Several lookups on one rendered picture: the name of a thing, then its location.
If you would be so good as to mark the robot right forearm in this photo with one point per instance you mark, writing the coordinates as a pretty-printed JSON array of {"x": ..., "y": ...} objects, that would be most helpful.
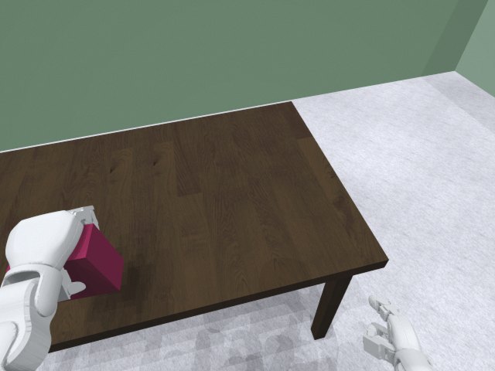
[{"x": 412, "y": 360}]

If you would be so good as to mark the robot left hand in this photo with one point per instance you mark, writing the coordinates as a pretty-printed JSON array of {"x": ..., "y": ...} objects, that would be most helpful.
[{"x": 50, "y": 239}]

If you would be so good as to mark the robot left forearm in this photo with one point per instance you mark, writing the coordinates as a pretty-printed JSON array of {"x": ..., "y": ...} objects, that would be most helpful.
[{"x": 28, "y": 303}]

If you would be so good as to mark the table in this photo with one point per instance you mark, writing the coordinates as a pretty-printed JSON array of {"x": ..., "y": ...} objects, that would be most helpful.
[{"x": 207, "y": 213}]

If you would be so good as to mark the robot right hand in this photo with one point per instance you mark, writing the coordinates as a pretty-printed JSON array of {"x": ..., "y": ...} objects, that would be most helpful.
[{"x": 382, "y": 342}]

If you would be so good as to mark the sponge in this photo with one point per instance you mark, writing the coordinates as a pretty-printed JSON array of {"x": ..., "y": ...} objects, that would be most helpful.
[{"x": 94, "y": 262}]

